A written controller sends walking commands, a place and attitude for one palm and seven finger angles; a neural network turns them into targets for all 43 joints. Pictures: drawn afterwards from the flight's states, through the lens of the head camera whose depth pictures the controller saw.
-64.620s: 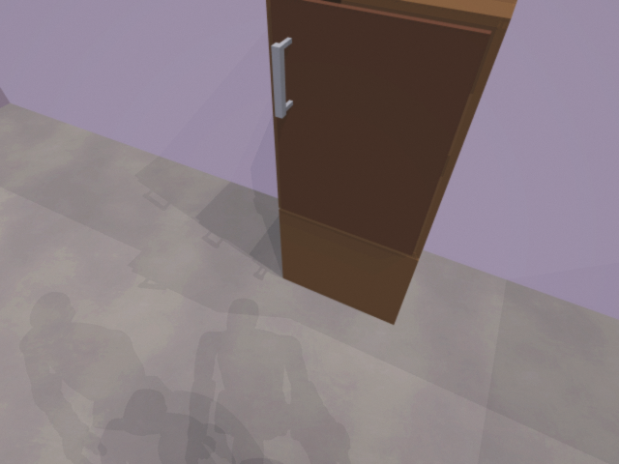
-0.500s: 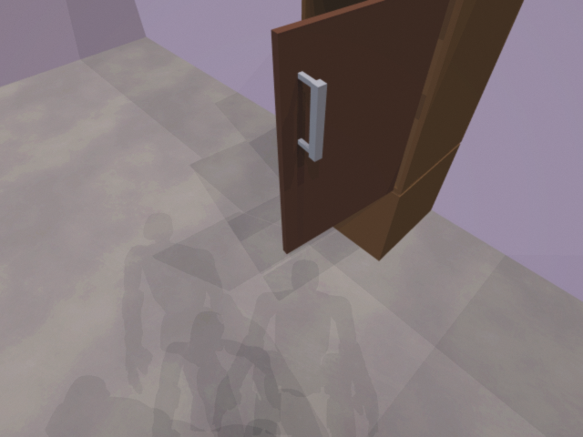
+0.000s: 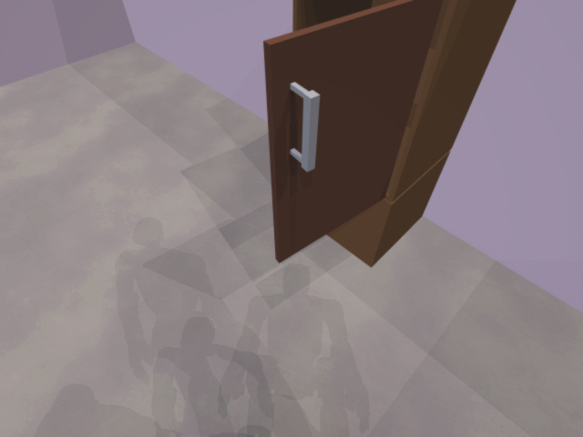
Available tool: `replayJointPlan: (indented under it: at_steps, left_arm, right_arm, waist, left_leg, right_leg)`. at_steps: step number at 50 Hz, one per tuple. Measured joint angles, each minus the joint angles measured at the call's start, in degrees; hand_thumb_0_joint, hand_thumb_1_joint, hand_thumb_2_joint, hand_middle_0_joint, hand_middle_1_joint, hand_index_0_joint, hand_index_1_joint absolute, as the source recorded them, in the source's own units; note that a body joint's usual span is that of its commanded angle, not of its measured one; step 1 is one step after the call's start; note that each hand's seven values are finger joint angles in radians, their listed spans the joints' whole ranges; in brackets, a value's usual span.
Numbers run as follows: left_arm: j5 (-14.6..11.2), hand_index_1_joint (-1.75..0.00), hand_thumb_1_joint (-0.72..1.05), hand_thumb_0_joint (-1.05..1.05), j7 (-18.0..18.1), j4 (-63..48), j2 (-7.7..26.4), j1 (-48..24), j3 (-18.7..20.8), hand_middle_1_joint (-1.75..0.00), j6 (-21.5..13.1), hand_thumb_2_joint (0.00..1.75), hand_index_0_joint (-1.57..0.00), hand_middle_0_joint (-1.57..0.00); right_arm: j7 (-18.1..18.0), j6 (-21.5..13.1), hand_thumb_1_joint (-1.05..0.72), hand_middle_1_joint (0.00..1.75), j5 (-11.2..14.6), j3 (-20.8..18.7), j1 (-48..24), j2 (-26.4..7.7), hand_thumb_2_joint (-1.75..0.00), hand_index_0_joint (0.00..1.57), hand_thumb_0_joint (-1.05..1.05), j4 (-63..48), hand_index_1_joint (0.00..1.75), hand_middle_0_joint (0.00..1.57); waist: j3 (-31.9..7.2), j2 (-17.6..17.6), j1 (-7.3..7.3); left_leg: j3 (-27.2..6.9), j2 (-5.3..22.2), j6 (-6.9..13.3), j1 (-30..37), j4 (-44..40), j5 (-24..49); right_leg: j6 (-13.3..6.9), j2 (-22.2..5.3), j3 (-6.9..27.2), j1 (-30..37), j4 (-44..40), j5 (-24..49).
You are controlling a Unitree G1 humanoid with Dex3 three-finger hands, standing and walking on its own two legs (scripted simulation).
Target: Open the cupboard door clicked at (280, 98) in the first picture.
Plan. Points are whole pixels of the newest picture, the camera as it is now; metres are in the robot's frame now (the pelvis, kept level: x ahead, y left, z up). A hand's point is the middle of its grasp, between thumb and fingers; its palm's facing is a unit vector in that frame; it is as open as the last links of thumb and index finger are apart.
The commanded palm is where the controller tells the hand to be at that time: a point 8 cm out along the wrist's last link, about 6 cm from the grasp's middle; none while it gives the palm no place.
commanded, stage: look to check the result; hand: left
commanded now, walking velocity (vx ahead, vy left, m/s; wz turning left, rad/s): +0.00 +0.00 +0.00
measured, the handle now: (302, 128) +0.61 +0.01 +0.09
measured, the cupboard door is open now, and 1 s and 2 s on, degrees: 82 82 82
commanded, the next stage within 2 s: stand and wait in 0.60 s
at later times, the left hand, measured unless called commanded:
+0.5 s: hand out of the picture +0.03 +0.16 -0.17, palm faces +0.03 -0.98 -0.19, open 7.4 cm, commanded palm none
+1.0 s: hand out of the picture +0.05 +0.18 -0.17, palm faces +0.02 -0.97 -0.22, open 7.4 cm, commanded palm none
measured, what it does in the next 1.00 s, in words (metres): stands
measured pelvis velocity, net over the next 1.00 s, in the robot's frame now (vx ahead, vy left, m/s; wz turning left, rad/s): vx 0.03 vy -0.01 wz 0.01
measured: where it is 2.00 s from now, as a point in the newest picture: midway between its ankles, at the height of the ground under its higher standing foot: outside the picture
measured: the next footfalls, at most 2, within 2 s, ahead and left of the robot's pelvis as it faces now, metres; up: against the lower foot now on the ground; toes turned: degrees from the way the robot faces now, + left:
none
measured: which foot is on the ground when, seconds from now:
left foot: down 0.00-1.00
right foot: down 0.00-1.00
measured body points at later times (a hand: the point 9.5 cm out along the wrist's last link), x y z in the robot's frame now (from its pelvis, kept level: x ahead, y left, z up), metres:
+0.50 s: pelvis +0.02 -0.01 +0.00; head +0.04 -0.01 +0.45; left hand +0.02 +0.21 -0.16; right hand +0.03 -0.23 -0.16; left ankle +0.03 +0.11 -0.74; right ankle +0.02 -0.13 -0.74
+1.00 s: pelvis +0.03 -0.01 +0.01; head +0.04 -0.01 +0.45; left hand +0.04 +0.23 -0.15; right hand +0.05 -0.25 -0.16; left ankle +0.03 +0.11 -0.74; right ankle +0.02 -0.13 -0.74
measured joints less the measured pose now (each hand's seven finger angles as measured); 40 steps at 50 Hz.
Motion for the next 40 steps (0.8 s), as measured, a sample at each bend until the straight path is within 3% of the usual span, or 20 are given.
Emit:
replayJointPlan:
  at_steps: [40]
  left_arm:
    - [-0.2,-0.3,0.9,0.0,-0.4,1.2,1.6,-1.7,-0.3,-0.29,-0.6,0.89,-0.2,-0.2]
  right_arm:
    - [-0.2,-0.5,-0.91,0.3,0.2,0.3,-3.8,-1.9,-0.9,0.2,0.0,1.3,0.3,0.2]
  waist:
    - [0.5,0.0,0.23]
  left_leg:
    - [-0.5,0.6,-0.9,4.4,-3.4,-0.5]
  right_leg:
    - [-0.6,0.8,-0.6,4.7,-3.7,-0.5]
